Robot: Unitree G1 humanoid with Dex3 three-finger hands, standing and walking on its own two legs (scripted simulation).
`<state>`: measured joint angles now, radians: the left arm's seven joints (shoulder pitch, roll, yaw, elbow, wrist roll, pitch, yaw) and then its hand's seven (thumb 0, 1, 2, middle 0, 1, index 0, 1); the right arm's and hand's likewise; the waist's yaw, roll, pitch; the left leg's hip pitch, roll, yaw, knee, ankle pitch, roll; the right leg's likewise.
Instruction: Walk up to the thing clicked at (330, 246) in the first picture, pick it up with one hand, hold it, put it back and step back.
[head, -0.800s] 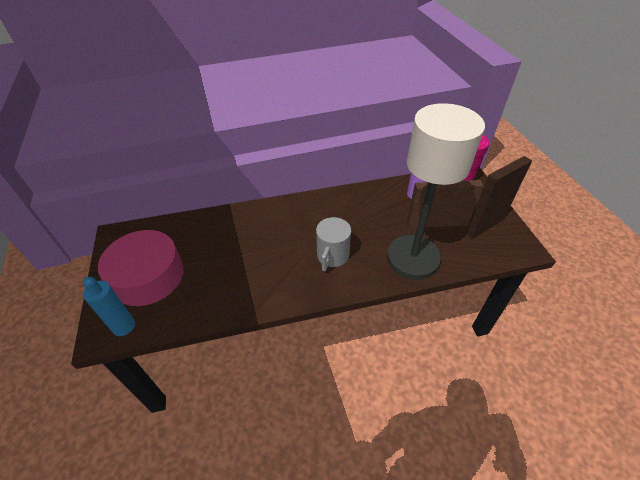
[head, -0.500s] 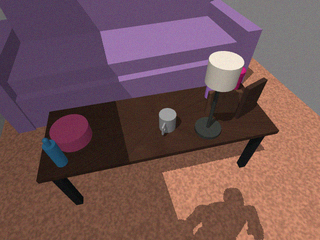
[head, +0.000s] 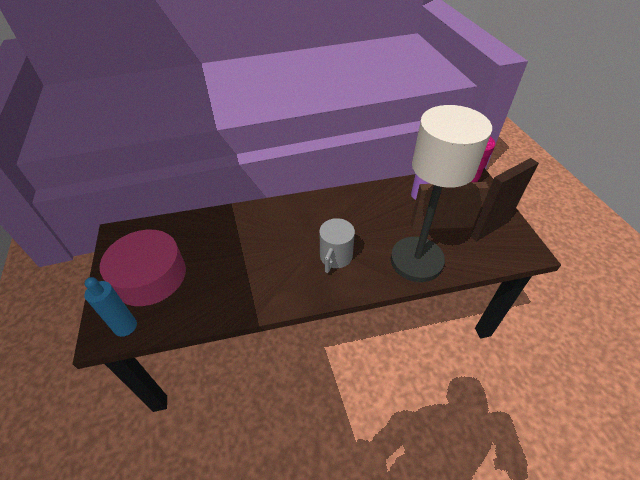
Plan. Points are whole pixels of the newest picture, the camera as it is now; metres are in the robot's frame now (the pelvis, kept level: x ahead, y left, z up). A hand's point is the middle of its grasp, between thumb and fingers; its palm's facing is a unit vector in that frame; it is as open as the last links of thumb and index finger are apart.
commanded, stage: stand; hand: left
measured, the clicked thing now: (334, 248) +0.70 +0.00 -0.30
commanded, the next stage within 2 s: walk up in 0.32 s
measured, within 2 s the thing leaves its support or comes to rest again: neither
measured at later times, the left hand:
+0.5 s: hand out of the picture +0.09 +0.26 -0.16, palm faces +0.00 -0.94 -0.35, open 7.4 cm
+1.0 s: hand out of the picture +0.15 +0.10 -0.19, palm faces +0.06 -0.95 -0.30, open 7.4 cm
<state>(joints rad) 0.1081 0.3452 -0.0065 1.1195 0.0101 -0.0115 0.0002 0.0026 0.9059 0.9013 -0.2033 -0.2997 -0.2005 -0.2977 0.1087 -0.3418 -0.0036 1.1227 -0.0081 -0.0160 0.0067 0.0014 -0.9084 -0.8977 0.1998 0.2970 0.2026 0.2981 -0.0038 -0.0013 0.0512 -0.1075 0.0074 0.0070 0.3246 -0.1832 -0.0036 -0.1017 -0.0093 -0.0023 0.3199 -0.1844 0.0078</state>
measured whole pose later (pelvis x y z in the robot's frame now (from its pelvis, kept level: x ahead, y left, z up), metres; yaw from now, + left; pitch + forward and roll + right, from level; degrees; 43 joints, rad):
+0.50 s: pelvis +0.01 -0.03 -0.01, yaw +1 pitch -2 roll +2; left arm 0.16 0.45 0.13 0.94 0.07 0.08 -0.09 0.00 0.91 0.90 -0.20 -0.30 -0.20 -0.30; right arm 0.30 -0.36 -0.08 1.02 -0.04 -0.07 -0.04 0.00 -0.90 -0.90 0.21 0.30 0.21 0.30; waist 0.00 -0.09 0.07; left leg -0.16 0.01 -0.01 0.44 -0.25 -0.02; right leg -0.42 -0.05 0.08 0.90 -0.41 -0.01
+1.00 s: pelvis +0.10 -0.17 -0.04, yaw +5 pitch -3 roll +1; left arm 0.28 0.43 0.10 0.75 0.06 0.10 -0.08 0.00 0.90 0.90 -0.20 -0.30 -0.20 -0.30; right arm 0.37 -0.41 -0.06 0.85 -0.03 -0.11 -0.06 0.00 -0.90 -0.90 0.20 0.30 0.21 0.30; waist 0.03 -0.11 0.09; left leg -0.37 0.00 0.08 0.71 -0.30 0.04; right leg -0.41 0.02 0.03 1.01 -0.48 -0.05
